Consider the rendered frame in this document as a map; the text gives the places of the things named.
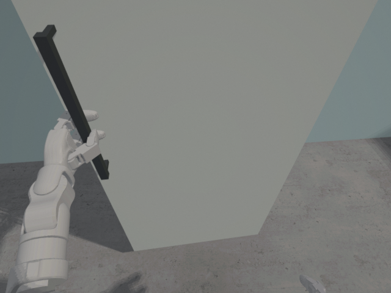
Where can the fridge door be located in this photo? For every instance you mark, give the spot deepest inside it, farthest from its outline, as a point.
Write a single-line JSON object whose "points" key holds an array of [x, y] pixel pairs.
{"points": [[206, 104]]}

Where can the left robot hand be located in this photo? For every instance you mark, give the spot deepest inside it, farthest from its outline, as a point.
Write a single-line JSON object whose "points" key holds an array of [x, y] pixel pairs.
{"points": [[63, 149]]}

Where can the right robot hand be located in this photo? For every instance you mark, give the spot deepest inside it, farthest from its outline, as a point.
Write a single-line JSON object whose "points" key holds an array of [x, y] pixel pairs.
{"points": [[311, 285]]}

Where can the handle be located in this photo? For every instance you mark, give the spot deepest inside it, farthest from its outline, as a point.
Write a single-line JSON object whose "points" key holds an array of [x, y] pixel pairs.
{"points": [[48, 50]]}

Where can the left robot forearm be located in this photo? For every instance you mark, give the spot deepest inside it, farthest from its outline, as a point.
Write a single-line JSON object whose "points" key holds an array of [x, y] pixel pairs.
{"points": [[41, 259]]}

